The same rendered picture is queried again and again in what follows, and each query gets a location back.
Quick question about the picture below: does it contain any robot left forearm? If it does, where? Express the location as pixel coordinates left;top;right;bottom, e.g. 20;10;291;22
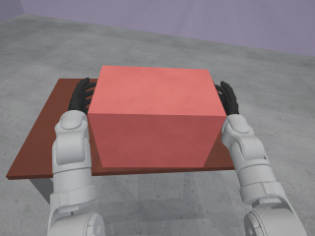
46;110;96;236

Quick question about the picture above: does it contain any right robot upper arm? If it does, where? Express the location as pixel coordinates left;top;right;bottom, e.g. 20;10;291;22
244;207;306;236

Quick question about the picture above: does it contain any table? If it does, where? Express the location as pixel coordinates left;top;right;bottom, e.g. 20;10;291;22
6;79;235;215

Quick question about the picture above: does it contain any carton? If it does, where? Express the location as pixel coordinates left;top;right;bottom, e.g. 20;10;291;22
88;65;226;167

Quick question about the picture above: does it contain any left robot upper arm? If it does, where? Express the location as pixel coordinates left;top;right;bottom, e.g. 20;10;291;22
48;211;105;236

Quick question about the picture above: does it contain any left robot hand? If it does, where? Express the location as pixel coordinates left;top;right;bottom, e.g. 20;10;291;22
67;77;97;115

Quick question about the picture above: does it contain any right robot hand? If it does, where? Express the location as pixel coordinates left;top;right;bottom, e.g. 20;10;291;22
214;81;239;116

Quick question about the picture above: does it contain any robot right forearm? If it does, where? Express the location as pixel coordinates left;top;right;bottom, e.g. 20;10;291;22
220;114;307;236

